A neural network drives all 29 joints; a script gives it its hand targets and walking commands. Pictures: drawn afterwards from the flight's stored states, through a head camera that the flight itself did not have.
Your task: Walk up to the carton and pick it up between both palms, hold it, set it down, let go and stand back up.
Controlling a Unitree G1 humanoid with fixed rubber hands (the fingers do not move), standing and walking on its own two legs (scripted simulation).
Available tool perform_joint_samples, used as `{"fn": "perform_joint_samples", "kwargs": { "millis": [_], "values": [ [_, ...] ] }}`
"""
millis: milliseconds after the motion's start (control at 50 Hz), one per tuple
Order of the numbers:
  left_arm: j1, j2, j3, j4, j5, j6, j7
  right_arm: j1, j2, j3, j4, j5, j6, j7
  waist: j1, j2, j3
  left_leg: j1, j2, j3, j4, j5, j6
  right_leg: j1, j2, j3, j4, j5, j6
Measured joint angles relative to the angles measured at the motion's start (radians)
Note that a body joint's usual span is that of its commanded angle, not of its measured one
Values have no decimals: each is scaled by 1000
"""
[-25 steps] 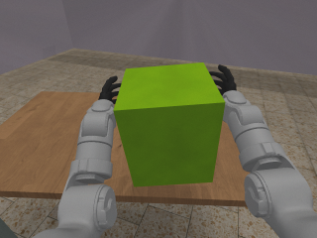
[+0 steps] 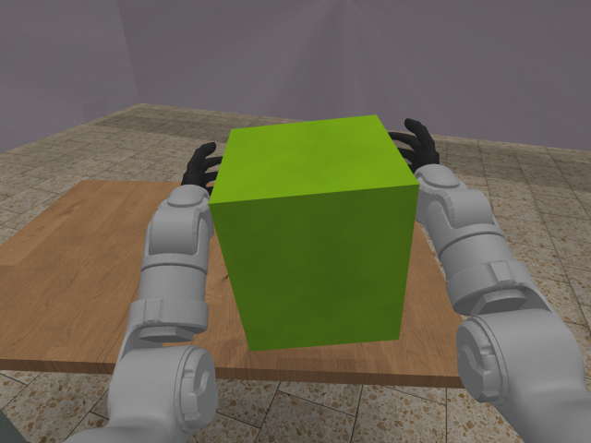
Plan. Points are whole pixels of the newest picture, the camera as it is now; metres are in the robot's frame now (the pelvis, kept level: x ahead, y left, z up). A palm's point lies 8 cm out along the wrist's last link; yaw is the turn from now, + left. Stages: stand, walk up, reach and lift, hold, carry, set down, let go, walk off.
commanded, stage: hold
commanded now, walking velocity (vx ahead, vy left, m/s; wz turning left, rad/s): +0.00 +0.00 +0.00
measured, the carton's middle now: (313, 232) +0.37 +0.01 +0.19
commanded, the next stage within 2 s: none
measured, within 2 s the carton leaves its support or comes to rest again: neither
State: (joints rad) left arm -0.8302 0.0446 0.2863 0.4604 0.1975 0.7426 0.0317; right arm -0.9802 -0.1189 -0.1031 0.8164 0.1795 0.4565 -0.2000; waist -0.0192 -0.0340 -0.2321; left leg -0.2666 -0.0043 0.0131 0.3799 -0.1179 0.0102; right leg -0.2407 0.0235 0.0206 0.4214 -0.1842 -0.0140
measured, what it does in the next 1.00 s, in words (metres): stands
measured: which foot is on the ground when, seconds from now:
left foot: down 0.00-1.00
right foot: down 0.00-1.00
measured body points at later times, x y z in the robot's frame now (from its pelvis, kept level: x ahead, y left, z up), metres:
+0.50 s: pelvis +0.00 +0.00 +0.00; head -0.08 +0.01 +0.44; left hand +0.39 +0.16 +0.25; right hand +0.40 -0.14 +0.27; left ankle +0.05 +0.12 -0.74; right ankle +0.02 -0.11 -0.74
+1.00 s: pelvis +0.00 +0.00 +0.00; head -0.09 +0.01 +0.44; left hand +0.38 +0.16 +0.25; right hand +0.40 -0.14 +0.28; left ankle +0.05 +0.12 -0.74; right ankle +0.02 -0.11 -0.74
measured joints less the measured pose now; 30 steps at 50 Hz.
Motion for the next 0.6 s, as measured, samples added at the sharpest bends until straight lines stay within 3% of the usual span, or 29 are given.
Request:
{"fn": "perform_joint_samples", "kwargs": {
  "millis": [600],
  "values": [
    [-11, 1, 0, -1, 0, 13, 3, -8, -4, 2, -4, 0, 18, 0, -7, 3, 8, 0, 0, 0, 0, -2, 0, 0, 0, 0, 0, -2, 0]
  ]
}}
